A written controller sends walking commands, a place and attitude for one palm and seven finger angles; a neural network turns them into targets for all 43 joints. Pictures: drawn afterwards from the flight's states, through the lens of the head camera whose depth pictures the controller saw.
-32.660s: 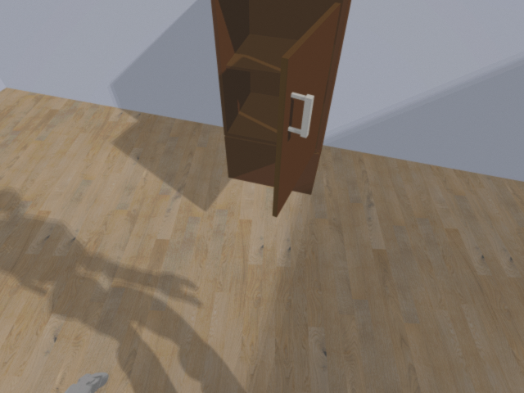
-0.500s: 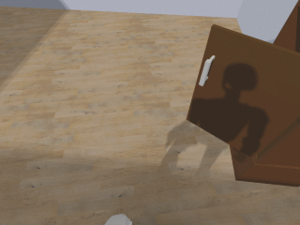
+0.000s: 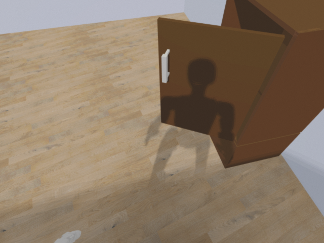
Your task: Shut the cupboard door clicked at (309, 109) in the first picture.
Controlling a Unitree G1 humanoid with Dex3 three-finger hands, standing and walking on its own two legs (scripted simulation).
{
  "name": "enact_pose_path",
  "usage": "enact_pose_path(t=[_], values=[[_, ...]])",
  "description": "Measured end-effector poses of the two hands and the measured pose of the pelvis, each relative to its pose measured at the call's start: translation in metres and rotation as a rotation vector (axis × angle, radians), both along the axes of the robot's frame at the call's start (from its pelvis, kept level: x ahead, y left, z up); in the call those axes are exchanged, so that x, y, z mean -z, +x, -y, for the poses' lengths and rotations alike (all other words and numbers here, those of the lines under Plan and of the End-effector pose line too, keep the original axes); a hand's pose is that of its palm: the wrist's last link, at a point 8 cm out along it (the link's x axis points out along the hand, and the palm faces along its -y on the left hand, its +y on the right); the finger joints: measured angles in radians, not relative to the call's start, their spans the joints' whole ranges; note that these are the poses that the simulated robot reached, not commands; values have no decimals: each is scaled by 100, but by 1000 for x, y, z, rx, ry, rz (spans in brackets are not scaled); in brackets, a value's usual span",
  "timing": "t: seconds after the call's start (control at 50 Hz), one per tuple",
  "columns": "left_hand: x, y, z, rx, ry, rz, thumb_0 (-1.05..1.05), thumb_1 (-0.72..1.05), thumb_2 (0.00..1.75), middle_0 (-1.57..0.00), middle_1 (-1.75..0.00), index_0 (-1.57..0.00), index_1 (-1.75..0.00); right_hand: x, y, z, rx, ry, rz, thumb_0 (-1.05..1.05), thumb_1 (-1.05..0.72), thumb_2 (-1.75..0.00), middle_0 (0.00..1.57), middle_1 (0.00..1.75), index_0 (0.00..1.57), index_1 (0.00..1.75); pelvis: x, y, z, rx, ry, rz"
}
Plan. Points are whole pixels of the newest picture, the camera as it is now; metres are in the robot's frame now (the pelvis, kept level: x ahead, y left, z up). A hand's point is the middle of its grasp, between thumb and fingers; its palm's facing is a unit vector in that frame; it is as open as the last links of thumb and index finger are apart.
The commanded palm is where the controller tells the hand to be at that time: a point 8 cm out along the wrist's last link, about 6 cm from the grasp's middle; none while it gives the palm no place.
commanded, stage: turn to face it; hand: left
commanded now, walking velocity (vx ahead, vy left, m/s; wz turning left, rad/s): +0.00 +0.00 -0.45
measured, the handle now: (166, 66) +0.75 +0.03 -0.02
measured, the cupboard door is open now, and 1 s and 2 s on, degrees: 58 58 58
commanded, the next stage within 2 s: take the last steps up to it in 0.44 s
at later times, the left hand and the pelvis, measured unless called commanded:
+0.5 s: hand out of the picture +0.12 +0.21 -0.16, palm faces -0.14 -0.97 -0.18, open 7.4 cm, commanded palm none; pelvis +0.01 +0.03 +0.02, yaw -11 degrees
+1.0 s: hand out of the picture +0.10 +0.16 -0.16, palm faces -0.20 -0.97 -0.15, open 7.4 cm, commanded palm none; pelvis +0.08 +0.00 +0.02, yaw -14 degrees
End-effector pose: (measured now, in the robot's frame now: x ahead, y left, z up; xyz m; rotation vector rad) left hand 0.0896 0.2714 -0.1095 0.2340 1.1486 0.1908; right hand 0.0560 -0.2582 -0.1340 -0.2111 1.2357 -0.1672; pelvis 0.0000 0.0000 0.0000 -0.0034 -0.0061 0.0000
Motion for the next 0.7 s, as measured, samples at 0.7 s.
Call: enact_pose_path(t=[0.7], values=[[7,55,30,248,-66,-102,1,91,90,-19,-30,-19,-30,-16,-94,-51,297,36,-102,1,-90,-90,21,30,20,30,-18,14,-20,250,-25,-26]])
